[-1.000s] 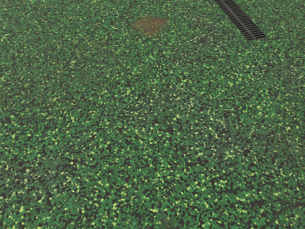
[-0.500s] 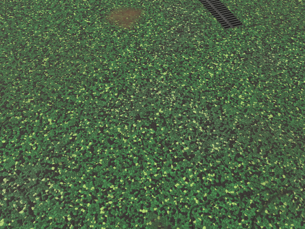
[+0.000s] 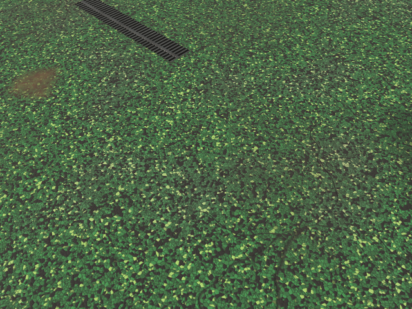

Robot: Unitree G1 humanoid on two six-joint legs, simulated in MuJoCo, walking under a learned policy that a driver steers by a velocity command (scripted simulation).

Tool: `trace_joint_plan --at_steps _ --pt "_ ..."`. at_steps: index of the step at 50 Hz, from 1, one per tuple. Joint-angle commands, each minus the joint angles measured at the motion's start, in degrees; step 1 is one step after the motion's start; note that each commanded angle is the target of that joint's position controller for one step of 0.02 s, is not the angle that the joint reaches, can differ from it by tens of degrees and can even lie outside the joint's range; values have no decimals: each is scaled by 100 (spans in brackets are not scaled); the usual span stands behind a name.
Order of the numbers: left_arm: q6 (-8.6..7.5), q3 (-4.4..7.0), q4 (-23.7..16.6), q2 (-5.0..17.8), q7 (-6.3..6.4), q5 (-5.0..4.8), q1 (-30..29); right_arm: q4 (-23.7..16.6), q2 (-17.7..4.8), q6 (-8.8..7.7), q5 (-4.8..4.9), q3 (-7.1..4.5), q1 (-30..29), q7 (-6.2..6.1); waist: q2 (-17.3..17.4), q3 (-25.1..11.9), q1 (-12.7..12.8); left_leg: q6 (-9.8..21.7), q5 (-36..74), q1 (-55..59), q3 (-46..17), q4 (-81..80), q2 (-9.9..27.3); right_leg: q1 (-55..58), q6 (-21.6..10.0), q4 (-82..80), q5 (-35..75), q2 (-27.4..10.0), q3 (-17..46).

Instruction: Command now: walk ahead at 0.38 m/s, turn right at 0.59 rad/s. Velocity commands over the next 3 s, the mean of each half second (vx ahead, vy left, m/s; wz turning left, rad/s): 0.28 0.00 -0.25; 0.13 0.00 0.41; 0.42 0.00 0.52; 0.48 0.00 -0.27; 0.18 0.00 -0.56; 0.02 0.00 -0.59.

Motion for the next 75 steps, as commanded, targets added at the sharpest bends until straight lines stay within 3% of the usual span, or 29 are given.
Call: trace_joint_plan --at_steps 1,2,3,4,5,6,8,12,16,23,24,25,26,28,31,42,43,44,45,47,51,64,66,68,69,70,71,72,75 --pt "-41 159 89 466 -30 -24 811 -389 -786 -49 52 -192 -602 105 284 107 654 776 -1945 -1137 -707 -290 1040 1307 -322 -791 273 351 -458" --pt "-43 289 354 715 27 -80 1500 -387 -429 -47 -54 -76 -568 153 -338 -118 891 539 -1734 -1752 -266 1043 676 2261 -534 -1034 -86 366 -101" --pt "-91 403 422 1252 111 -51 2143 -571 86 -87 -272 109 -812 239 -1819 -136 1074 100 -2161 -3276 24 3715 112 2999 -977 -1576 -575 -911 1994" --pt "-310 395 58 1676 45 58 1737 -970 -81 -253 -133 77 -1030 253 -1654 -75 870 -9 -2081 -4783 -880 4703 -552 2874 -2007 -2578 -2088 -1907 4668" --pt "-464 287 42 1245 0 68 1472 -1012 -545 -379 78 -9 -1347 284 -916 299 897 118 -1528 -5140 -1362 4948 -119 2595 -1979 -2958 -2512 -1997 4459" --pt "-551 162 3 932 3 72 1173 -941 -714 -452 99 -52 -1219 312 -944 559 675 204 -840 -5164 -1380 4773 44 2448 -1716 -2868 -1840 -1770 3824" --pt "-562 57 -113 688 38 91 716 -631 -721 -472 -143 -69 -868 296 -749 541 396 117 68 -4474 -1415 4162 259 1968 -1279 -2742 -267 -1165 2582" --pt "-534 52 -43 763 233 170 872 -592 -322 -416 -222 39 -1003 321 -550 289 321 -149 1201 -3364 -1023 2976 -106 1492 -909 -2453 4041 -585 1058" --pt "-468 38 223 744 382 128 1437 -866 57 -414 -145 197 -1843 442 -647 306 658 -16 2304 -2424 -799 1328 -506 1222 -494 -2391 4228 -376 653" --pt "-365 73 263 777 406 183 1014 -440 -510 -442 -226 23 -587 494 -648 -431 -99 563 2050 -992 -860 483 -850 2183 -418 -461 5480 -488 682" --pt "-369 36 197 713 392 263 1147 -421 -728 -442 -291 -12 -227 437 -226 -977 -203 849 3842 238 -1417 701 -333 1534 -176 691 4494 -161 558" --pt "-400 -98 162 246 329 301 2016 -455 -1086 -373 -382 -57 -2 407 1001 -1902 207 2092 5045 2319 -3427 1078 1209 -447 357 3066 1079 509 503" --pt "-406 -106 249 406 278 285 2038 -474 -630 -298 -233 55 -66 402 1056 -2500 113 2512 4705 2552 -4609 489 1539 -995 488 3937 -1838 909 1028" --pt "-330 37 -10 868 283 63 1112 -718 -566 -134 -64 45 -909 332 213 -1051 156 1961 1718 891 -3792 -129 1041 -1585 397 4159 -1345 437 1049" --pt "-108 30 -107 634 437 169 956 -820 -561 20 -194 34 -1361 226 205 -87 510 1499 184 -1362 -3068 -750 414 -830 374 2698 -757 183 865" --pt "-308 32 -263 494 350 171 980 -986 -698 349 -7 -113 -1242 -6 674 -653 641 860 -2007 -2081 -3318 -231 -159 947 242 -507 486 522 507" --pt "-329 116 -235 750 387 189 1330 -1026 -466 343 -16 -45 -1224 2 248 -539 821 507 -2457 -2769 -2999 472 -529 1517 -35 -1239 -287 -126 1095" --pt "-300 262 -216 1314 413 290 1501 -1201 24 281 5 54 -1221 46 -1408 -479 732 219 -2371 -3809 -1817 2315 -1331 1759 -650 -2087 -2100 -1570 3036" --pt "-377 285 -359 1473 364 461 1075 -1334 -303 150 -13 -32 -1308 70 -1732 -55 610 218 -1637 -4155 -2051 3374 -1036 1109 -1105 -2723 -2678 -2018 4270" --pt "-499 148 -575 925 438 281 385 -1042 -676 138 -55 -180 -820 106 -1113 101 239 131 -696 -4105 -2018 4117 -811 1060 -752 -2605 -1999 -1546 3173" --pt "-615 70 -468 699 456 225 733 -985 -316 157 -83 -118 -810 171 -865 192 448 -191 285 -4026 -1606 4834 -534 1149 -532 -2726 -736 -1114 1678" --pt "-566 349 -67 1140 279 29 1269 -1673 -9 78 9 76 -1831 502 -825 658 874 118 70 -3111 -936 2004 -190 1743 -659 -2645 656 -1556 52" --pt "-512 386 -20 1237 254 -27 1180 -1678 -124 81 -3 33 -1654 531 -859 541 678 383 -264 -2498 -680 1723 -392 1734 -581 -2216 1673 -1600 -156" --pt "-480 340 -13 1167 271 -64 1080 -1272 -558 96 -9 -244 -285 473 -541 -356 -104 741 161 -242 -356 1101 -1003 1217 -273 -181 3997 -1190 -843" --pt "-517 230 -134 932 284 79 1116 -1014 -1023 143 47 -452 854 365 35 -1025 -605 1050 71 1638 -1371 1062 -522 -195 58 1675 2825 -931 -929" --pt "-681 -41 -651 129 256 318 1234 -1093 -1841 70 55 -509 784 309 1870 -1432 -42 2116 -1194 2950 -4935 246 1050 -2669 465 3745 -1496 169 -322" --pt "-887 28 -573 628 219 40 814 -1206 -1257 -44 -11 -326 880 321 937 -1803 -436 2240 -1639 2973 -5775 -577 1464 -3248 370 4332 -1314 166 814" --pt "-956 95 -628 911 188 -159 508 -1084 -865 -122 -64 -197 704 338 697 -1080 -394 1989 -899 2526 -4827 -489 1377 -3591 197 4293 -749 -109 750" --pt "-869 99 -350 833 193 87 702 -1162 -290 -182 -157 23 -292 322 427 -327 252 1504 926 552 -2971 -522 705 -2504 79 3288 435 -705 764"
